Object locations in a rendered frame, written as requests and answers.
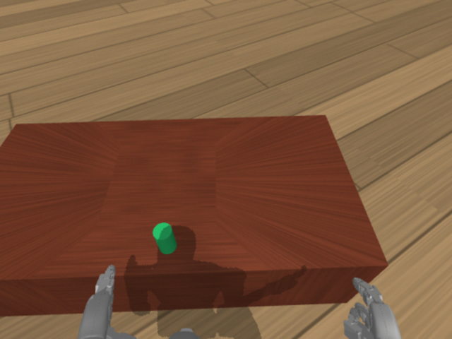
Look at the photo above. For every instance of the right robot hand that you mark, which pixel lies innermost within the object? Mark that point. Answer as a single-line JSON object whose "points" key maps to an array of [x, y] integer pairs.
{"points": [[379, 319]]}

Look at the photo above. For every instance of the can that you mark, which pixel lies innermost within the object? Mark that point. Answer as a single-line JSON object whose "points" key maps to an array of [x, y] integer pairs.
{"points": [[164, 237]]}

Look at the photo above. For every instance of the left robot hand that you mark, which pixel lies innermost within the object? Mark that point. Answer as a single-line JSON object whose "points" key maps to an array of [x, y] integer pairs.
{"points": [[98, 310]]}

